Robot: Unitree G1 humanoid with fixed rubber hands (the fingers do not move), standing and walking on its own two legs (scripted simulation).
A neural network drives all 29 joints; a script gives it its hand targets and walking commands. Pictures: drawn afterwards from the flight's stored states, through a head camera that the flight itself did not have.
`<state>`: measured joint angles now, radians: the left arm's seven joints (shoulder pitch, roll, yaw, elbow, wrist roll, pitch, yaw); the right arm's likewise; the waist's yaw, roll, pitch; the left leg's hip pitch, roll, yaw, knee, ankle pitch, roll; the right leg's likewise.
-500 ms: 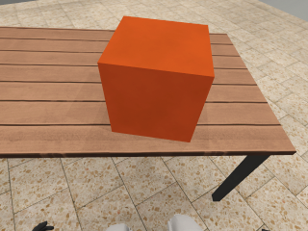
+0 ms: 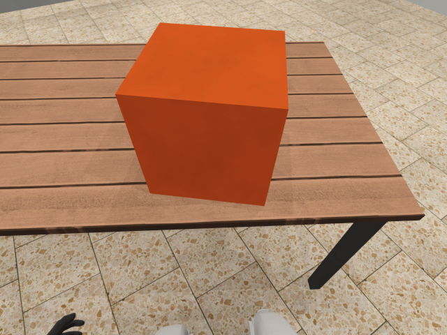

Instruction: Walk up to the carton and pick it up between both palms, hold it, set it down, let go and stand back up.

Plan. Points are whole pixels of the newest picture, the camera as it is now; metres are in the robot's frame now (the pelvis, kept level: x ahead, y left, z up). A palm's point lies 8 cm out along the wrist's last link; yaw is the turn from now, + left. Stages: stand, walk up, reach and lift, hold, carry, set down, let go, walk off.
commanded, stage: walk up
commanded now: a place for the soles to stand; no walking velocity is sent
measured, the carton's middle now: (213, 116) +0.53 +0.03 +0.08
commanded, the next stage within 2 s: none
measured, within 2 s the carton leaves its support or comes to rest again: neither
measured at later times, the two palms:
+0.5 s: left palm out of the picture +0.06 +0.38 -0.09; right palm out of the picture +0.08 -0.28 -0.09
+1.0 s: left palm out of the picture -0.04 +0.47 -0.09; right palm out of the picture +0.04 -0.16 -0.11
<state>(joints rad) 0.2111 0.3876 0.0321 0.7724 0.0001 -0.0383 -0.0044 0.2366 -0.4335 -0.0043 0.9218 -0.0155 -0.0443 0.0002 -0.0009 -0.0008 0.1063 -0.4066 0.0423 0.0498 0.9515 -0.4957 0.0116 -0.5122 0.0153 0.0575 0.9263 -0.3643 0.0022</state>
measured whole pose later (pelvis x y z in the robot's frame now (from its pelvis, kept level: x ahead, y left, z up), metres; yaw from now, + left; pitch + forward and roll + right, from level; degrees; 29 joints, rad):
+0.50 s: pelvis -0.03 +0.06 -0.01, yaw +3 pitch -3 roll -2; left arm 0.21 0.39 0.05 0.78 0.00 -0.05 0.08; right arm 0.23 -0.50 0.00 0.78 -0.03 0.06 0.01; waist 0.00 0.04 0.12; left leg -0.47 0.03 0.05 1.10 -0.55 0.01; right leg -0.54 -0.06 0.06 0.93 -0.35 0.00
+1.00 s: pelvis -0.06 +0.14 +0.00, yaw +4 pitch -5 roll -1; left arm 0.31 0.40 0.08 0.86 0.00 -0.01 0.07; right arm 0.20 -0.38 -0.01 0.89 -0.02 -0.02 -0.01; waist 0.00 0.03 0.16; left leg -0.43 -0.07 0.13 1.05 -0.50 -0.03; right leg -0.34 0.06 0.08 0.91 -0.49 0.00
